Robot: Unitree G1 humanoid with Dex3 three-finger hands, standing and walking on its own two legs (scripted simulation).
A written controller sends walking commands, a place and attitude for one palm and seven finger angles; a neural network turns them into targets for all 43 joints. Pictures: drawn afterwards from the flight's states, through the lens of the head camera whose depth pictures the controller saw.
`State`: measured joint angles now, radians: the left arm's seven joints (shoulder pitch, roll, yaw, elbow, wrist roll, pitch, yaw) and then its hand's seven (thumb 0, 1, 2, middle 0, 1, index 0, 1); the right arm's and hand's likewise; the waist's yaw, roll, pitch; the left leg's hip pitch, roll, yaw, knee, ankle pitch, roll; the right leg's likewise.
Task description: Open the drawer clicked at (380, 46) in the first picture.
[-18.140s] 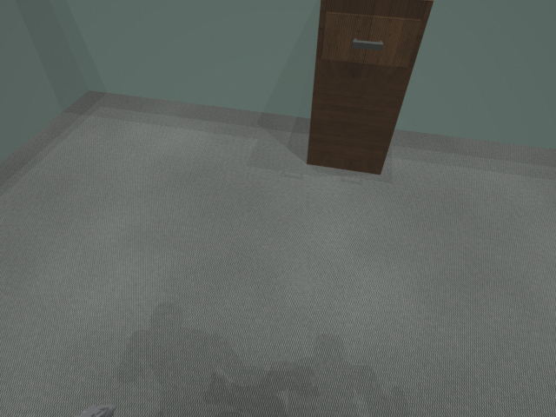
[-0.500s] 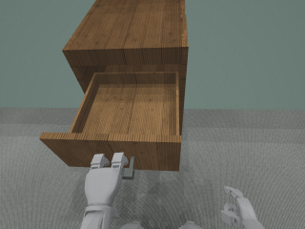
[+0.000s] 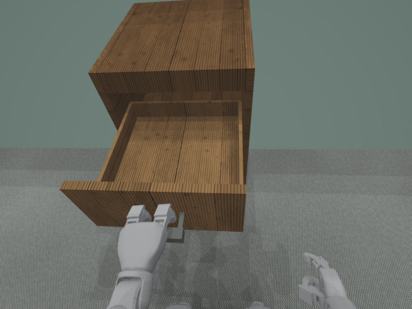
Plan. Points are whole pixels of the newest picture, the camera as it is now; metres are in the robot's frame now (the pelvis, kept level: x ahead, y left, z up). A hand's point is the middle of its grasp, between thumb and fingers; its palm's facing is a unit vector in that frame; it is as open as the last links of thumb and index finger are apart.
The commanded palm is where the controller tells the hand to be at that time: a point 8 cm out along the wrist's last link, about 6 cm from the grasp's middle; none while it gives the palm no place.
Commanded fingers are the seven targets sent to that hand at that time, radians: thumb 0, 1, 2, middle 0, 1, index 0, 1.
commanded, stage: lift the hand off the handle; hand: left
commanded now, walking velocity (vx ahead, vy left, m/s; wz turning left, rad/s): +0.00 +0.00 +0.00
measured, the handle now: (156, 225) +0.29 +0.14 -0.02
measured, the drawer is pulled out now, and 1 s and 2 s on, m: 0.30 0.30 0.30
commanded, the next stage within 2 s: draw the hand back to the body in 1.96 s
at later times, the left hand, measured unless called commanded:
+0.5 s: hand (150, 241) +0.24 +0.14 +0.00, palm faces +0.01 -0.15 -0.99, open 13.4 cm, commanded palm +0.22 +0.14 +0.07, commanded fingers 0.00 -0.50 0.30 -0.30 -1.20 -0.30 -1.20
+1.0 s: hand (146, 233) +0.25 +0.13 +0.04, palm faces +0.02 -0.17 -0.98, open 13.4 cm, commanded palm +0.22 +0.14 +0.11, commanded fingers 0.00 -0.50 0.30 -0.30 -1.20 -0.30 -1.20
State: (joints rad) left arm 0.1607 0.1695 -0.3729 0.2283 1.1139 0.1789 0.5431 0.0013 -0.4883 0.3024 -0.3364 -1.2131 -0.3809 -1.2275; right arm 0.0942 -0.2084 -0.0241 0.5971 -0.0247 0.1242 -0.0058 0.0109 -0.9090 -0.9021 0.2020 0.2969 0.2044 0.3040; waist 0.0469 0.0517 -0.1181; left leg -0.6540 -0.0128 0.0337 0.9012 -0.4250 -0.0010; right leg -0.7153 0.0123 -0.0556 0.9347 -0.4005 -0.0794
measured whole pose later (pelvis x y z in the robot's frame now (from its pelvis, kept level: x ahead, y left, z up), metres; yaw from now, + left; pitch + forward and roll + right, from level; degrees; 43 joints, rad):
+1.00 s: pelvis +0.02 +0.00 +0.03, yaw -1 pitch +4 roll +2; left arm 0.24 0.22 -0.39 -0.01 1.08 0.19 0.39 0.00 -0.49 0.30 -0.38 -1.23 -0.40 -1.22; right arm 0.08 -0.22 -0.02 0.61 -0.02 0.12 0.03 0.01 -0.91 -0.90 0.20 0.30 0.20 0.30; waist 0.09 0.07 -0.07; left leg -0.40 -0.01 0.05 0.69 -0.36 0.00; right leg -0.48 0.02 -0.04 0.74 -0.34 -0.07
